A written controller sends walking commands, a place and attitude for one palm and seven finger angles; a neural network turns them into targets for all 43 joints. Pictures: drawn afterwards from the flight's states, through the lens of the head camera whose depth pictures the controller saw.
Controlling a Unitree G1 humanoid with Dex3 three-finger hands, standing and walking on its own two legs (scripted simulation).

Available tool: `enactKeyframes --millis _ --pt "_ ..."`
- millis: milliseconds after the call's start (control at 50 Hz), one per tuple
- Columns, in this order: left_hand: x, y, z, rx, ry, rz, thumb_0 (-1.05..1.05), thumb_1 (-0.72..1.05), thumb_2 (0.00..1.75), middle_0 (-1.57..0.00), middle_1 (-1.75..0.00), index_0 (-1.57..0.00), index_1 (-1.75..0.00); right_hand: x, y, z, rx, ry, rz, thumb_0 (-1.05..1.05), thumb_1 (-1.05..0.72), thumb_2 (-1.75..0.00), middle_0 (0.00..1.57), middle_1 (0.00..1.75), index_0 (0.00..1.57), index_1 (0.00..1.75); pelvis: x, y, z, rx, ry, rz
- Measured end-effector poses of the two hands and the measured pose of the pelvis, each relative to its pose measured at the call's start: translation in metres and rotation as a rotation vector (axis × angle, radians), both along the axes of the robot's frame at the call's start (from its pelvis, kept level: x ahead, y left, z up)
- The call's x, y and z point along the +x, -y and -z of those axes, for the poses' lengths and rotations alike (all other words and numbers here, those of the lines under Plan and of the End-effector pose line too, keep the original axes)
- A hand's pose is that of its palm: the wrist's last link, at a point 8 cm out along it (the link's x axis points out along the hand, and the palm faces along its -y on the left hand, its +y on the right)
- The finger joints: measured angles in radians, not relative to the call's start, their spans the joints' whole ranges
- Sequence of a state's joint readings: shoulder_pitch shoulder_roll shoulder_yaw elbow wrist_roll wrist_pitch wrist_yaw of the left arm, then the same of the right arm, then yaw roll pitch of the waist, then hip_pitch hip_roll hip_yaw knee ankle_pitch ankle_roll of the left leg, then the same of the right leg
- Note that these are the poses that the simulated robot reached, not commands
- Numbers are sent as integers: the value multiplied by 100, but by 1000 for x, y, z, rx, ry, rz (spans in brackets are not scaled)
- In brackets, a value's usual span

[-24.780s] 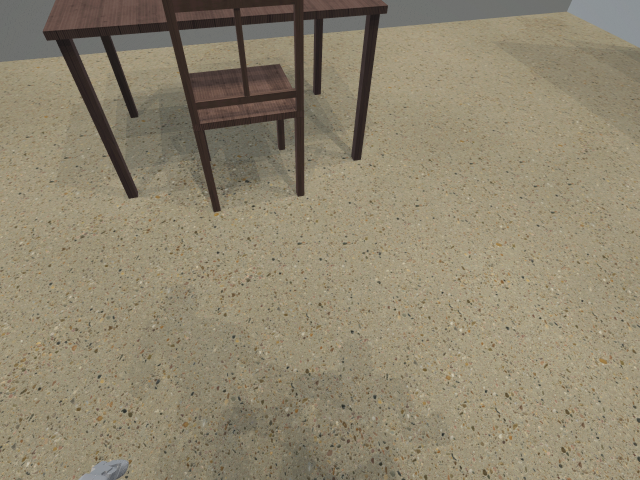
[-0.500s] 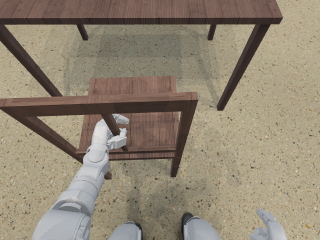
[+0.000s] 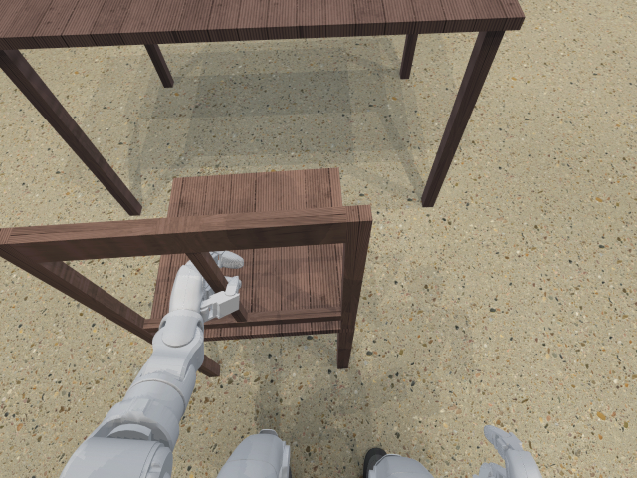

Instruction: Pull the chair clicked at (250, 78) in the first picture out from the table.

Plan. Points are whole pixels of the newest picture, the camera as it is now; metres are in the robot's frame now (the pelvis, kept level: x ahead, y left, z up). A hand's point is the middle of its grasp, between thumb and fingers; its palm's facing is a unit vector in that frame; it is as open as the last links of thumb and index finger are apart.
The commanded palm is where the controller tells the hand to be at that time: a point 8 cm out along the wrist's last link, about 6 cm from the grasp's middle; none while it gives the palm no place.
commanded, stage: step backward, pulling the chair out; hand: left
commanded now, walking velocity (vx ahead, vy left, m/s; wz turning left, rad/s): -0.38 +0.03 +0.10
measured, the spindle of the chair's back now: (222, 289) +0.37 +0.16 -0.10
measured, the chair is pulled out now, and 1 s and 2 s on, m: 0.39 0.65 0.66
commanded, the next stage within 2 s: stop walking, hand still on the chair in 0.40 s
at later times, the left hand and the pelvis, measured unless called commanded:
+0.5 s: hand (229, 389) +0.22 +0.13 -0.07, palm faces +0.08 -0.97 -0.21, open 5.2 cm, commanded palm +0.20 +0.18 -0.05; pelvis -0.12 -0.03 +0.00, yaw -1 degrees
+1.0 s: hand out of the picture +0.09 +0.11 -0.06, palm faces +0.02 -0.99 -0.15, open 5.1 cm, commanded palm +0.08 +0.16 -0.05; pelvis -0.18 -0.02 +0.00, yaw +2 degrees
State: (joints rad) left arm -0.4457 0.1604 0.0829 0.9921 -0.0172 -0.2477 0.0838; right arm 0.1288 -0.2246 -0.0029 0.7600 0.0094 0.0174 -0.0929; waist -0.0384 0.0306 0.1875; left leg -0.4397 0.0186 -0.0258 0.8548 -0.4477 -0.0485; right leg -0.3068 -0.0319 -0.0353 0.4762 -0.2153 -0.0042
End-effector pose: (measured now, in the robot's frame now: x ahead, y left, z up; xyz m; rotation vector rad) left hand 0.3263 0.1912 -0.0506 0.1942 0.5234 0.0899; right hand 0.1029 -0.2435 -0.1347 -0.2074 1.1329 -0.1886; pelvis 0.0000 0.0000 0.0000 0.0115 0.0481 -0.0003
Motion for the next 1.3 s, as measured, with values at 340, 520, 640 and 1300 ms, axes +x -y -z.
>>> enactKeyframes --millis 340,520,640,1300 --pt "-79 0 0 -32 35 30 3 73 79 -30 -125 -49 -145 -88 1 -17 -16 8 -26 1 -91 -90 20 30 20 30 -82 2 0 -44 3 6" --pt "-135 16 -3 12 0 -42 3 69 80 -36 -119 -49 -145 -136 19 12 70 -21 9 1 -90 -90 21 30 20 30 -128 34 3 -29 25 7" --pt "-165 30 -4 2 -22 -28 4 70 79 -34 -121 -49 -145 -151 51 -8 -39 52 11 1 -91 -90 21 30 20 30 -152 32 3 9 28 -40" --pt "-263 28 -4 -35 2 -8 4 70 86 -37 -128 -49 -145 -151 24 -24 -17 177 -29 1 -91 -90 21 30 20 30 -165 26 1 -9 73 -20"
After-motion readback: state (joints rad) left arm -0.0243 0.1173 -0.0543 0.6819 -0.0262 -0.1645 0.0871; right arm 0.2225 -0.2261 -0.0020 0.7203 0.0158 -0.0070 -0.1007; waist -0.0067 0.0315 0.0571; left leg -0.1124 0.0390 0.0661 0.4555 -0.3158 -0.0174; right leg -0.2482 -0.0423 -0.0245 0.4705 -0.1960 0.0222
